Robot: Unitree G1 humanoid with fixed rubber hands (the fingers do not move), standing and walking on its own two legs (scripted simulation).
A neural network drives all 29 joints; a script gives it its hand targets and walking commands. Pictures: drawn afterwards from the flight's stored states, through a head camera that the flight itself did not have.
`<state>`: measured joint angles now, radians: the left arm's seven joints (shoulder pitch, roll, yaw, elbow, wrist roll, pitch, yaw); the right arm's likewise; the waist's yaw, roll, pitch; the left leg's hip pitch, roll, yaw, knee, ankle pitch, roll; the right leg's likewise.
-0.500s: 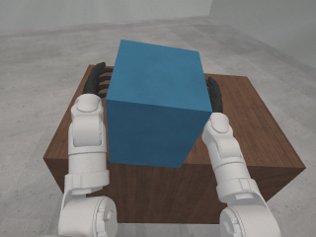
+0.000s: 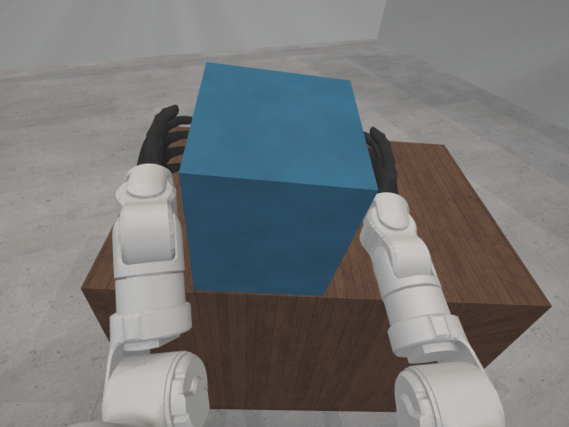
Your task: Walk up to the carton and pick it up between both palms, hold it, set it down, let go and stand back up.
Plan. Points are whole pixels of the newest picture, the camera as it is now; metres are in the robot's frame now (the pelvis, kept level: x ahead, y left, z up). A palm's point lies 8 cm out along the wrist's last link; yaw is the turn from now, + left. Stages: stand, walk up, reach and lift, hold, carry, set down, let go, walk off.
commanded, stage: hold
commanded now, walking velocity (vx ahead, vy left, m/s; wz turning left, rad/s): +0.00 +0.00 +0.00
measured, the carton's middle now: (269, 188) +0.40 +0.00 +0.16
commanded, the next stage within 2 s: none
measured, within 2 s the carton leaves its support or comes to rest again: neither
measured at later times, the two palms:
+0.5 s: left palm (149, 165) +0.36 +0.15 +0.23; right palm (375, 183) +0.36 -0.14 +0.20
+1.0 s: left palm (152, 176) +0.35 +0.15 +0.21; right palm (376, 190) +0.36 -0.14 +0.19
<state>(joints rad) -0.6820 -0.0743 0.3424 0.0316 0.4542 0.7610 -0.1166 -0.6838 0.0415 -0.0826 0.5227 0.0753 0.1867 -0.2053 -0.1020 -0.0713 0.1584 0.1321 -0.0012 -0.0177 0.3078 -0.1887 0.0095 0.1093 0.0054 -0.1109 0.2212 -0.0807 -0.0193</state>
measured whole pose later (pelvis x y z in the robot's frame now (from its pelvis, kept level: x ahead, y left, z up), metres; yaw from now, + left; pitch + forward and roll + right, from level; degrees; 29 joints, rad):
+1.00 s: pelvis +0.00 -0.01 +0.00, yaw +0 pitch -14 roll -1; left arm -0.62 -0.08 0.34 -0.07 0.43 0.82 -0.13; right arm -0.63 0.04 -0.02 0.40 0.11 0.26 -0.24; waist -0.09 -0.06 0.16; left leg 0.12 0.01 -0.02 0.31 -0.19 0.00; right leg 0.09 0.01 -0.12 0.25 -0.10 -0.03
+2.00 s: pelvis +0.00 -0.01 +0.00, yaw +0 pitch -14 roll -1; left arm -0.63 -0.07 0.35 -0.07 0.43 0.82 -0.14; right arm -0.63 0.04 -0.02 0.40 0.11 0.27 -0.24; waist -0.09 -0.06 0.15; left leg 0.13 0.01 -0.02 0.31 -0.20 0.00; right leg 0.09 0.01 -0.12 0.25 -0.10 -0.03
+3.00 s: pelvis +0.04 +0.00 +0.00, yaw +2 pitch -10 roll -2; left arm -0.50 -0.09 0.22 -0.01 0.36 0.49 -0.04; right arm -0.52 0.01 -0.05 0.46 0.07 -0.12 -0.20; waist -0.09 -0.05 0.14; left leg 0.08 0.01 -0.04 0.35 -0.26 0.01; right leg 0.08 0.01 -0.14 0.23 -0.14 -0.01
